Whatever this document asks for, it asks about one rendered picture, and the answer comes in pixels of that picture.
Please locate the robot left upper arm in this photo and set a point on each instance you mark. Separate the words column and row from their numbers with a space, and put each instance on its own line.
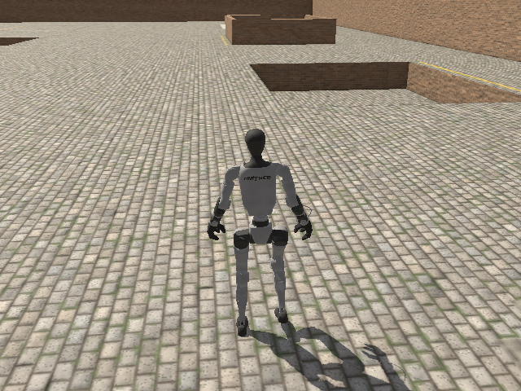
column 227, row 186

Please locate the left robot forearm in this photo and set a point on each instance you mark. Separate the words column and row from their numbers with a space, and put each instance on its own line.
column 216, row 215

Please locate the robot left foot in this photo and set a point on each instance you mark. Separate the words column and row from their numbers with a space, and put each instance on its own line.
column 242, row 329

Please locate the robot left hand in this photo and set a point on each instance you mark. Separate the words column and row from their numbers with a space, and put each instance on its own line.
column 217, row 229

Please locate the right robot forearm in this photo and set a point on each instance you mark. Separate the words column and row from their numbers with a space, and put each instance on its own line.
column 300, row 213

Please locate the robot head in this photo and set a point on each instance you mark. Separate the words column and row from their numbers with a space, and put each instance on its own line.
column 255, row 140

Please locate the robot right hand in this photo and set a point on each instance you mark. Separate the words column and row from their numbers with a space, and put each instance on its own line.
column 307, row 228

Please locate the robot right upper arm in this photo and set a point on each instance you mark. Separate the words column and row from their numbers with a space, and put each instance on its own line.
column 283, row 171

